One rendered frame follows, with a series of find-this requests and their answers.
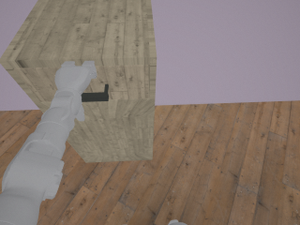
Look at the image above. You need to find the drawer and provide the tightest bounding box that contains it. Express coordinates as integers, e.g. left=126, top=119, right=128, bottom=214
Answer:
left=14, top=65, right=149, bottom=102

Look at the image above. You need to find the robot left upper arm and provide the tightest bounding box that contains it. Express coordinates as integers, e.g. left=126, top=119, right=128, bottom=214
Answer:
left=0, top=150, right=65, bottom=225

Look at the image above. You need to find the robot left forearm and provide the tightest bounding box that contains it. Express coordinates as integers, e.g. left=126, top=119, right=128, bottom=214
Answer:
left=2, top=87, right=82, bottom=192

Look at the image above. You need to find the robot left hand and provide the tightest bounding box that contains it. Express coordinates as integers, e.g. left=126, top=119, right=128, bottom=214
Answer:
left=54, top=60, right=97, bottom=122

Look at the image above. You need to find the handle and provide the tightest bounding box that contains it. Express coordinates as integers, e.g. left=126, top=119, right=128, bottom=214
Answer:
left=81, top=83, right=109, bottom=102

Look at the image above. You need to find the cabinet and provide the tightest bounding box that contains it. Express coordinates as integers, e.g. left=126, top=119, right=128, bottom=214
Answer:
left=0, top=0, right=158, bottom=163

